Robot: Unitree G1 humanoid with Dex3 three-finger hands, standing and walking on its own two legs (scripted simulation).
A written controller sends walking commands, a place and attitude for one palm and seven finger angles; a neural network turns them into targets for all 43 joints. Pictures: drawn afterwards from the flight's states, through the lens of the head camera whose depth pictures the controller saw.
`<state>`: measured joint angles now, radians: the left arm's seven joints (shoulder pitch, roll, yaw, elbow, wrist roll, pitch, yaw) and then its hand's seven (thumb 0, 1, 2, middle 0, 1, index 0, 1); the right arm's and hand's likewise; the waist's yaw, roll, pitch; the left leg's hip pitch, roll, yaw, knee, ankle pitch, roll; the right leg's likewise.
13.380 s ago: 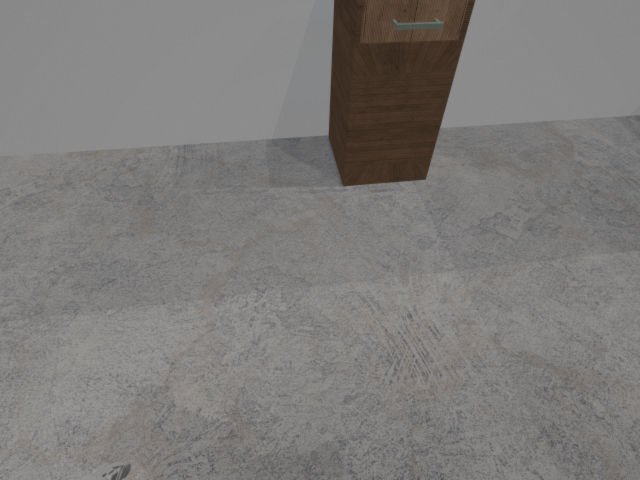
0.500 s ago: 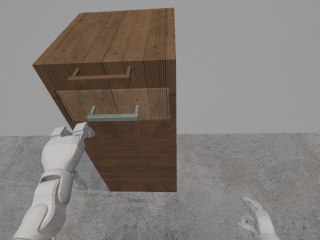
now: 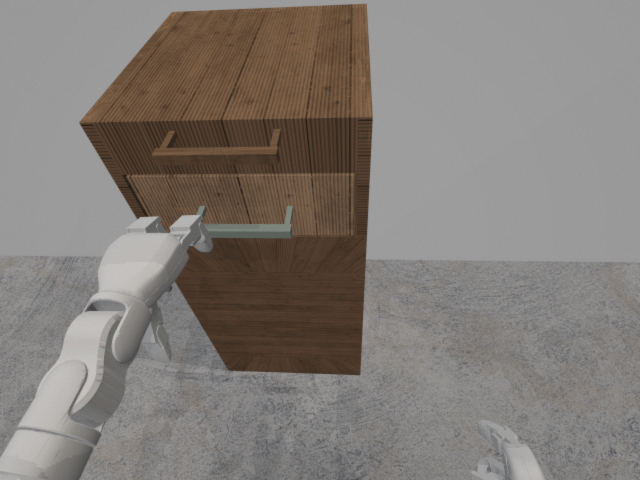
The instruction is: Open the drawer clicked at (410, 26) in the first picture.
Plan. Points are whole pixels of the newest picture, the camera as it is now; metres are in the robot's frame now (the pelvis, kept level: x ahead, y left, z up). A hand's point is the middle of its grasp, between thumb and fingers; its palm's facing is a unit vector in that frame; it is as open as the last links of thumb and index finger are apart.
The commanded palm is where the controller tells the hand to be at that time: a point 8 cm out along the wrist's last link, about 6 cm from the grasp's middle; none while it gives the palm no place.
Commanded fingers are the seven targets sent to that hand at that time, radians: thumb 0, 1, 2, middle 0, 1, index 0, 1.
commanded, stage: raise the hand with hooked fingers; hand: left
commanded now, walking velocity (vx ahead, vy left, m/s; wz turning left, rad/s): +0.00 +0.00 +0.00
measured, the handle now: (242, 221) +0.51 +0.21 -0.01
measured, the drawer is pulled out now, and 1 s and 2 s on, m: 0.00 0.00 0.00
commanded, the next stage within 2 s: move the hooked fingers above the handle in 0.16 s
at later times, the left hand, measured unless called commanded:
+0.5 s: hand (189, 283) +0.31 +0.20 +0.09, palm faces +0.03 -0.06 -1.00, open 13.8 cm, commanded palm +0.29 +0.22 +0.15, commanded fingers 0.00 -0.50 0.30 -0.30 -1.20 -0.30 -1.20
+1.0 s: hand (205, 254) +0.37 +0.21 +0.07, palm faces +0.05 -0.06 -1.00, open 13.8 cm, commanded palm +0.34 +0.21 +0.13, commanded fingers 0.00 -0.50 0.30 -0.30 -1.20 -0.30 -1.20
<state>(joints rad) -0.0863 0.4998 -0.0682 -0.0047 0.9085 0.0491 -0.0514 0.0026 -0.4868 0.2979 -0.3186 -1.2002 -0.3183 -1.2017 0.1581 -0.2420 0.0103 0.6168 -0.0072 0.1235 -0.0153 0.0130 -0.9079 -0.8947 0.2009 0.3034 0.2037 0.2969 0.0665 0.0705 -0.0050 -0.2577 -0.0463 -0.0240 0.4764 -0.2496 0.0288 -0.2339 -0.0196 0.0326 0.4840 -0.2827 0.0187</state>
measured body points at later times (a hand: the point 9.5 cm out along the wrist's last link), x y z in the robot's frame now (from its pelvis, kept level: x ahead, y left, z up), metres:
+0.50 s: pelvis -0.01 -0.04 +0.00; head +0.00 -0.07 +0.45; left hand +0.30 +0.20 +0.14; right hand +0.19 -0.26 -0.11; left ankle +0.00 +0.10 -0.74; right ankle -0.02 -0.14 -0.74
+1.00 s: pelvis +0.01 -0.02 -0.01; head +0.04 -0.05 +0.44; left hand +0.36 +0.21 +0.13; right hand +0.15 -0.27 -0.14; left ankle +0.00 +0.10 -0.74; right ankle -0.02 -0.14 -0.74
